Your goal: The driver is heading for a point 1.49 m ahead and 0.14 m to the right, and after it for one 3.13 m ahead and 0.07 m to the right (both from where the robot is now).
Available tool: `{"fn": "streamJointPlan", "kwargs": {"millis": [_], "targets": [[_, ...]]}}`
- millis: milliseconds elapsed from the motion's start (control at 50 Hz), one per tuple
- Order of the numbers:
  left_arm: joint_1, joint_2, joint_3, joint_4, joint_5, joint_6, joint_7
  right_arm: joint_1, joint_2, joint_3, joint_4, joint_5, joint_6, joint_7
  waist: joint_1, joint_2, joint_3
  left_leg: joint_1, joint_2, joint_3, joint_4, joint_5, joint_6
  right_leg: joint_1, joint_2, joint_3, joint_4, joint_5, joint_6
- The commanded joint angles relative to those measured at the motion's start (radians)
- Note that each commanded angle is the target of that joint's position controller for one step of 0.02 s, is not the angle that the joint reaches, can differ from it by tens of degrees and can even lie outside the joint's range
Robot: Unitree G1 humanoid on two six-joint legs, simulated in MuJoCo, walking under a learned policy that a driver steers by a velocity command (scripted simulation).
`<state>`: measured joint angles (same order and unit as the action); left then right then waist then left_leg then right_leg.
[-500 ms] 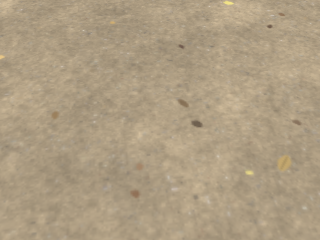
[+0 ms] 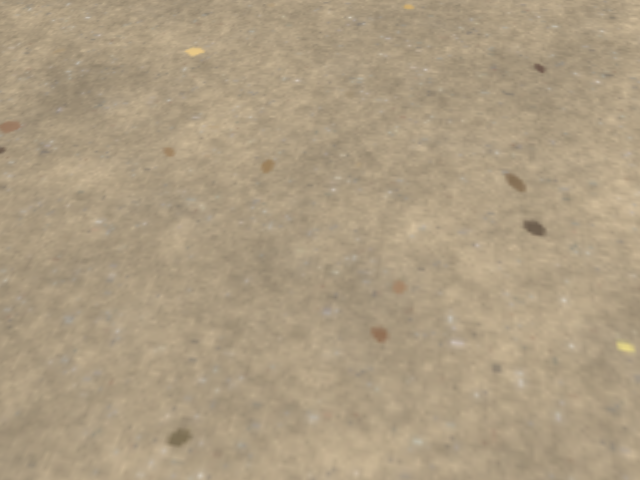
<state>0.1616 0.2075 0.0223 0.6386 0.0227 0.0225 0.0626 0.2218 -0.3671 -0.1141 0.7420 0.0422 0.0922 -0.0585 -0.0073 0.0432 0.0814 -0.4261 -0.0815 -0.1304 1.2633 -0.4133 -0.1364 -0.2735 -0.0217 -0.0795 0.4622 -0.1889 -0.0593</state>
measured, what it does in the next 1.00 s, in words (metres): walks ahead: left foot, then right foot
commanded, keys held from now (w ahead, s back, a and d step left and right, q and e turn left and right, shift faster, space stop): q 0.06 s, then no key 0.10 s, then w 0.16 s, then w+e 0.68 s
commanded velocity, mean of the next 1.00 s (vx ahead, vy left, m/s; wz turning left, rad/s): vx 0.28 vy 0.00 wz -0.11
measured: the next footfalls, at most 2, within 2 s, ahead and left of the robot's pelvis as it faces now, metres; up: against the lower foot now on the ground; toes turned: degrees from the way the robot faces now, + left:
left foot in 0.24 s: -0.07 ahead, +0.13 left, +0.00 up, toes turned +8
right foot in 0.80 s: +0.28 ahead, -0.10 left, +0.00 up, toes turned -7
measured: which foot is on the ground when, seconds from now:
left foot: up 0.00-0.22, down 0.24-0.78, up 0.80-1.00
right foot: down 0.00-0.22, up 0.24-0.78, down 0.80-1.00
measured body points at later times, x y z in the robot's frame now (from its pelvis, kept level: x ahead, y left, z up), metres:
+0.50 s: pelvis -0.02 +0.05 +0.01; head -0.02 +0.08 +0.46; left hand +0.06 +0.35 -0.11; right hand +0.04 -0.23 -0.09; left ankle -0.11 +0.13 -0.74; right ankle +0.12 -0.13 -0.65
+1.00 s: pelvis +0.24 -0.01 +0.00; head +0.27 -0.02 +0.45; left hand +0.40 +0.24 -0.10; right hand +0.32 -0.31 -0.10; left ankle +0.29 +0.15 -0.66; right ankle +0.24 -0.09 -0.74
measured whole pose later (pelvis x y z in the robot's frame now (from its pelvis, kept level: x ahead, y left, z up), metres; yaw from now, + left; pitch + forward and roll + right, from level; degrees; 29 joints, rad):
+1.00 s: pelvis +0.24 -0.01 +0.00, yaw -12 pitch +2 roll -1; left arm 0.27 0.29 0.06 0.69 -0.01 -0.05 -0.02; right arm 0.23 -0.31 -0.03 0.68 -0.01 -0.11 0.00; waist 0.01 0.03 0.04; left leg -0.60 0.11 -0.07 1.12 -0.29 -0.03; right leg -0.23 0.12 0.04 0.37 -0.16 -0.10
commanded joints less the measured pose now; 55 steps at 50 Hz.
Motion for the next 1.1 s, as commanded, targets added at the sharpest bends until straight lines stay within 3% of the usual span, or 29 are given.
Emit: {"fn": "streamJointPlan", "kwargs": {"millis": [20,100,160,200,220,240,260,280,300,320,340,380,480,580,680,700,740,760,780,800,820,840,860,880,900,940,980,1040,1100], "targets": [[0.029,0.194,0.061,-0.053,-0.002,-0.005,0.015,-0.023,-0.074,-0.01,-0.096,-0.005,-0.018,0.004,0.048,-0.204,-0.125,-0.112,0.055,0.048,-0.154,-0.046,-0.005,0.269,-0.262,0.268,-0.194,-0.044,-0.169],[-0.007,0.227,0.081,-0.045,-0.01,-0.001,0.003,0.015,-0.032,0.012,-0.101,-0.02,-0.021,0.027,0.04,-0.211,-0.109,0.056,0.103,0.126,-0.389,-0.129,0.053,0.149,-0.259,0.203,-0.223,-0.094,-0.165],[-0.007,0.245,0.089,-0.024,-0.028,0.0,-0.01,0.084,-0.039,0.016,-0.072,-0.026,-0.021,0.043,0.025,-0.189,-0.111,0.164,0.105,0.163,-0.56,-0.083,0.121,0.085,-0.276,0.202,-0.23,-0.102,-0.172],[-0.038,0.247,0.09,-0.008,-0.046,0.004,-0.016,0.205,-0.03,0.019,-0.014,-0.029,-0.021,0.054,-0.04,-0.161,-0.115,0.339,0.082,0.228,-0.789,0.083,0.198,-0.054,-0.244,0.148,-0.221,-0.28,-0.119],[-0.049,0.205,0.08,0.002,-0.043,0.003,-0.02,0.269,-0.019,0.026,0.023,-0.039,-0.024,0.055,-0.068,-0.11,-0.092,0.428,0.055,0.224,-0.859,0.06,0.23,-0.167,-0.176,0.069,-0.124,-0.377,-0.051],[-0.06,0.113,0.052,-0.007,-0.025,-0.008,-0.04,0.346,-0.047,0.019,0.042,-0.04,-0.03,0.047,-0.088,0.103,-0.111,0.549,0.226,-0.053,-0.938,-0.156,0.293,-0.374,-0.078,-0.055,0.218,-0.445,0.044],[-0.117,0.118,0.057,-0.058,-0.033,-0.028,-0.053,0.26,-0.211,-0.012,-0.018,-0.044,-0.05,0.045,-0.078,0.195,-0.016,0.359,0.485,-0.472,-1.09,-0.438,0.464,-0.58,0.019,-0.01,0.441,-0.408,0.08],[-0.182,0.203,0.082,-0.067,-0.07,-0.048,-0.054,0.165,-0.198,-0.008,-0.04,-0.075,-0.083,0.043,-0.076,0.131,0.069,0.25,0.504,-0.539,-1.221,-0.574,0.492,-0.615,-0.029,0.123,0.535,-0.303,0.067],[-0.135,0.238,0.096,-0.043,-0.074,-0.054,-0.055,0.072,-0.144,0.013,-0.048,-0.072,-0.112,0.034,-0.01,0.135,0.109,0.261,0.458,-0.45,-1.229,-0.452,0.418,-0.622,-0.04,0.142,0.563,-0.164,0.059],[-0.082,0.241,0.101,-0.002,-0.05,-0.053,-0.054,0.037,-0.093,0.029,-0.051,-0.06,-0.13,0.032,0.01,0.124,0.075,0.306,0.404,-0.348,-1.202,-0.334,0.36,-0.599,-0.048,0.138,0.565,-0.087,0.067],[-0.044,0.238,0.102,0.028,-0.03,-0.05,-0.054,0.037,-0.073,0.037,-0.044,-0.05,-0.138,0.033,0.014,0.13,0.048,0.34,0.364,-0.252,-1.192,-0.26,0.323,-0.585,-0.048,0.13,0.571,-0.024,0.08],[-0.016,0.21,0.096,0.06,-0.035,-0.053,-0.061,0.103,-0.054,0.044,-0.025,-0.046,-0.154,0.032,0.002,0.102,0.025,0.373,0.325,-0.135,-1.187,-0.147,0.293,-0.569,-0.038,0.119,0.603,0.073,0.089],[-0.032,0.175,0.083,0.066,-0.053,-0.069,-0.068,0.203,-0.051,0.04,0.006,-0.063,-0.169,0.034,-0.052,0.082,0.033,0.448,0.326,0.03,-1.184,0.052,0.283,-0.615,-0.004,0.192,0.512,0.198,0.104],[-0.087,0.147,0.06,0.03,-0.05,-0.078,-0.095,0.195,-0.061,0.037,0.019,-0.055,-0.17,0.037,-0.082,0.071,0.086,0.459,0.346,0.141,-1.202,0.191,0.284,-0.585,-0.025,0.138,0.332,0.251,0.099],[-0.199,0.102,0.024,-0.049,-0.053,-0.097,-0.141,0.237,-0.073,0.032,0.049,-0.037,-0.155,0.042,-0.119,0.044,0.124,0.531,0.373,0.227,-1.147,0.411,0.288,-0.54,-0.03,0.033,0.168,0.165,0.033],[-0.202,0.105,0.023,-0.062,-0.054,-0.099,-0.149,0.233,-0.082,0.03,0.05,-0.033,-0.151,0.042,-0.106,0.052,0.11,0.544,0.374,0.243,-1.109,0.54,0.282,-0.499,-0.015,0.009,0.142,0.123,0.013],[-0.146,0.146,0.04,-0.072,-0.051,-0.095,-0.151,0.216,-0.118,0.022,0.043,-0.03,-0.145,0.036,-0.045,0.098,0.013,0.566,0.373,0.278,-0.949,1.036,0.262,-0.33,0.054,-0.05,0.135,0.037,-0.036],[-0.027,0.192,0.063,-0.05,-0.052,-0.091,-0.147,0.206,-0.131,0.019,0.038,-0.033,-0.138,0.03,0.026,0.112,-0.08,0.558,0.362,0.299,-0.786,1.235,0.246,-0.172,0.099,-0.068,0.139,0.018,-0.063],[0.135,0.249,0.094,-0.015,-0.057,-0.086,-0.133,0.194,-0.135,0.02,0.029,-0.03,-0.137,0.025,0.12,0.088,-0.188,0.452,0.332,0.326,-0.569,1.256,0.215,0.095,0.128,-0.053,0.088,0.078,-0.105],[0.288,0.312,0.12,0.017,-0.059,-0.068,-0.108,0.196,-0.113,0.032,0.003,-0.042,-0.152,0.023,0.189,0.003,-0.292,0.177,0.296,0.304,-0.292,0.927,0.179,0.438,0.01,0.146,0.093,0.046,-0.156],[0.279,0.409,0.128,0.012,-0.058,-0.072,-0.1,0.311,0.055,0.086,-0.052,-0.065,-0.187,0.049,0.057,-0.289,-0.432,-0.256,0.08,0.21,0.09,-0.132,0.117,0.777,-0.299,0.76,0.019,-0.159,-0.363],[0.321,0.308,0.104,0.002,-0.046,-0.08,-0.095,0.17,-0.051,0.064,-0.054,-0.026,-0.226,0.058,0.156,-0.16,-0.511,-0.331,0.069,0.009,0.189,-0.138,0.129,0.768,-0.331,0.909,-0.138,-0.228,-0.366],[0.279,0.272,0.092,0.016,-0.038,-0.087,-0.094,0.046,-0.087,0.052,-0.103,0.01,-0.242,0.062,0.16,-0.137,-0.329,-0.407,0.119,0.015,0.166,-0.047,0.15,0.645,-0.29,0.737,-0.166,-0.13,-0.3],[0.201,0.256,0.085,0.007,-0.045,-0.09,-0.093,0.03,-0.069,0.06,-0.115,-0.004,-0.251,0.057,0.102,-0.05,-0.229,-0.378,0.165,0.025,0.068,0.038,0.161,0.475,-0.241,0.613,-0.172,-0.034,-0.267],[0.128,0.228,0.076,-0.011,-0.043,-0.089,-0.091,0.032,-0.065,0.055,-0.106,-0.03,-0.25,0.052,0.055,-0.025,-0.159,-0.325,0.19,0.036,-0.011,0.076,0.151,0.329,-0.194,0.522,-0.19,0.058,-0.25],[0.059,0.212,0.07,-0.039,-0.026,-0.09,-0.081,0.086,-0.062,0.049,-0.1,-0.044,-0.224,0.057,-0.012,-0.073,-0.117,-0.223,0.213,0.038,-0.064,0.117,0.124,0.153,-0.149,0.448,-0.25,0.148,-0.261],[0.044,0.22,0.072,-0.03,-0.035,-0.097,-0.073,0.1,-0.04,0.054,-0.097,-0.058,-0.201,0.058,-0.037,-0.077,-0.084,-0.195,0.212,0.069,-0.145,0.141,0.084,0.035,-0.129,0.381,-0.277,0.226,-0.267],[0.056,0.245,0.078,-0.013,-0.039,-0.099,-0.061,-0.022,-0.007,0.07,-0.137,-0.068,-0.199,0.056,-0.005,-0.088,-0.039,-0.153,0.18,0.102,-0.397,0.335,0.05,-0.074,-0.057,0.288,-0.275,0.22,-0.223],[0.134,0.261,0.084,0.017,-0.05,-0.09,-0.054,-0.156,0.013,0.079,-0.164,-0.051,-0.214,0.068,0.067,-0.102,-0.058,-0.059,0.115,0.117,-0.643,0.538,0.051,-0.059,-0.044,0.288,-0.241,0.124,-0.175]]}}
Keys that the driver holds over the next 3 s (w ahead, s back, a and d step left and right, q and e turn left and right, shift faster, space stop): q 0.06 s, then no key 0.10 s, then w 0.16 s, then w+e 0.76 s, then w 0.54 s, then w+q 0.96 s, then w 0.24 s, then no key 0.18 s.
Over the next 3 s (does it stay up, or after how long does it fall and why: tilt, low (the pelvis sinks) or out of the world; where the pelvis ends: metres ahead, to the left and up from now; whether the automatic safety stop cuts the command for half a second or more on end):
stays up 1.33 -0.15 0.00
